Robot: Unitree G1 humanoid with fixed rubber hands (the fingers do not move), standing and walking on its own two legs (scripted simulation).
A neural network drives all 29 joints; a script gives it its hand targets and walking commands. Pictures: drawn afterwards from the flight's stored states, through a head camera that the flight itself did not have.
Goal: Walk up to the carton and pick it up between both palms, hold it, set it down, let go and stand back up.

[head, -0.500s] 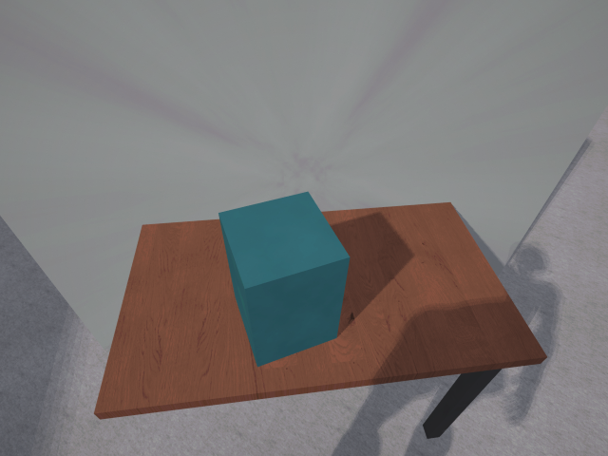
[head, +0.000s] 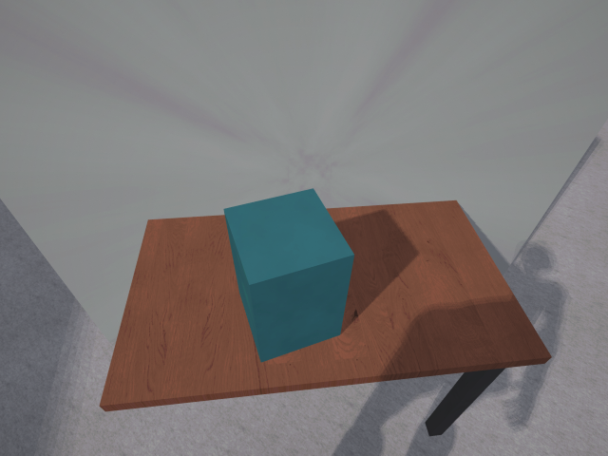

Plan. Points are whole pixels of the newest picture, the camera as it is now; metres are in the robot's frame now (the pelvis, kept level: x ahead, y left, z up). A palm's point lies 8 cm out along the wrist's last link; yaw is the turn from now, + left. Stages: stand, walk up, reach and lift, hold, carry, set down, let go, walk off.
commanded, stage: stand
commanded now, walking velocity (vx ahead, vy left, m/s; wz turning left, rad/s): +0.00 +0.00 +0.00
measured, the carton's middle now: (286, 277) +0.46 +0.05 -0.06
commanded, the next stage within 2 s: none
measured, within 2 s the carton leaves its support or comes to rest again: neither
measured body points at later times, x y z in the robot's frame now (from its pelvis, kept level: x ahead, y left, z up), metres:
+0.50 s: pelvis +0.00 +0.00 +0.00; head +0.01 +0.00 +0.45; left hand +0.00 +0.21 -0.17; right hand -0.04 -0.21 -0.16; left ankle -0.04 +0.09 -0.74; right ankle +0.02 -0.14 -0.74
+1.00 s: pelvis +0.00 +0.00 +0.00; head +0.00 +0.01 +0.45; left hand -0.01 +0.21 -0.17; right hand -0.04 -0.20 -0.16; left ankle -0.04 +0.09 -0.74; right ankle +0.02 -0.14 -0.74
